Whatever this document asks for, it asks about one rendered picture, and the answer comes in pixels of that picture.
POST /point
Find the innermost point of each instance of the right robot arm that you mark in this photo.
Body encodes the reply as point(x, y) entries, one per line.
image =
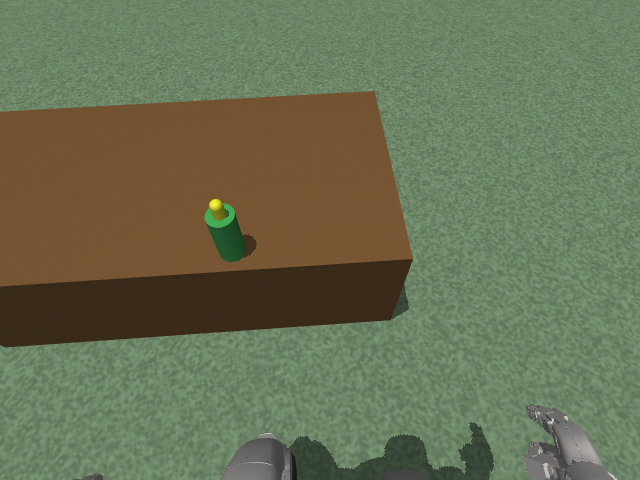
point(587, 471)

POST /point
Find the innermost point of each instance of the right robot hand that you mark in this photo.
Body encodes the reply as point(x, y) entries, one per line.
point(548, 462)

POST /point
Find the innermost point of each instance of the bottle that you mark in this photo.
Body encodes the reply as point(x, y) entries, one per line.
point(225, 231)

